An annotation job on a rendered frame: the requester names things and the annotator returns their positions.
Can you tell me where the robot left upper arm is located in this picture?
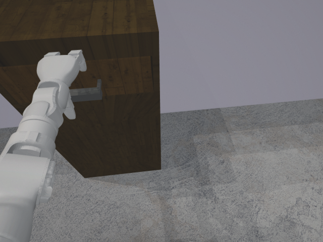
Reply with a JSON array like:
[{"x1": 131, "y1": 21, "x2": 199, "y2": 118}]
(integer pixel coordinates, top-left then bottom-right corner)
[{"x1": 0, "y1": 153, "x2": 56, "y2": 242}]

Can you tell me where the drawer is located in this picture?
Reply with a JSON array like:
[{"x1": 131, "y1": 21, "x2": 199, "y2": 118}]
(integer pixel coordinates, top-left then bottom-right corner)
[{"x1": 0, "y1": 56, "x2": 152, "y2": 103}]

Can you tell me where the left robot hand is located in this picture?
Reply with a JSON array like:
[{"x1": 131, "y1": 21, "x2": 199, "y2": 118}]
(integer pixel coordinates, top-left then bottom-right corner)
[{"x1": 37, "y1": 50, "x2": 87, "y2": 119}]

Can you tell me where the left robot forearm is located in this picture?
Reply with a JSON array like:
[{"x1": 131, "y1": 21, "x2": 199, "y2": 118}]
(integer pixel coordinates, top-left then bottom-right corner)
[{"x1": 0, "y1": 78, "x2": 70, "y2": 162}]

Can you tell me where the cabinet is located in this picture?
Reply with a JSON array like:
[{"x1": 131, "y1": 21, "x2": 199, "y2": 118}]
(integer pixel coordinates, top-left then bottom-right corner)
[{"x1": 0, "y1": 0, "x2": 161, "y2": 178}]

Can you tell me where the handle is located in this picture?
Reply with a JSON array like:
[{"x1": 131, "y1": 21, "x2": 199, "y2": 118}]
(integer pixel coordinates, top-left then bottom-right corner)
[{"x1": 69, "y1": 79, "x2": 102, "y2": 102}]

